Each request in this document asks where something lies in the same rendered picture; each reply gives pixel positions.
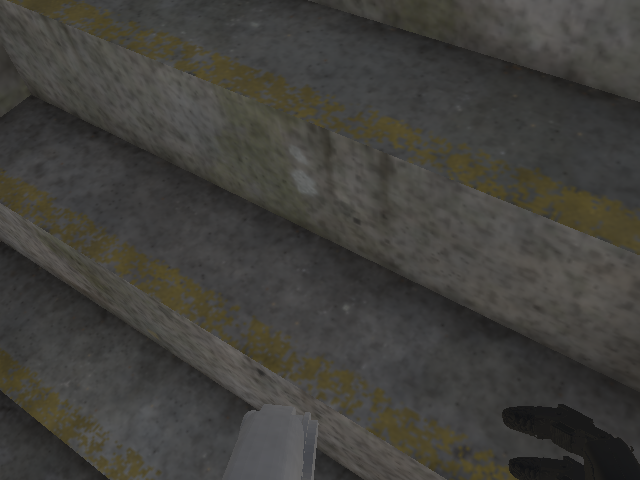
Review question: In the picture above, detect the robot left thigh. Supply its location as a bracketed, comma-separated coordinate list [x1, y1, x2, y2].
[222, 404, 319, 480]

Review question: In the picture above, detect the right robot hand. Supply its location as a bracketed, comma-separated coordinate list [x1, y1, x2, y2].
[502, 404, 640, 480]

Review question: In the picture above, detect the robot left shin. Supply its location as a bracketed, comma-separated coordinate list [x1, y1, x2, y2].
[238, 410, 256, 437]

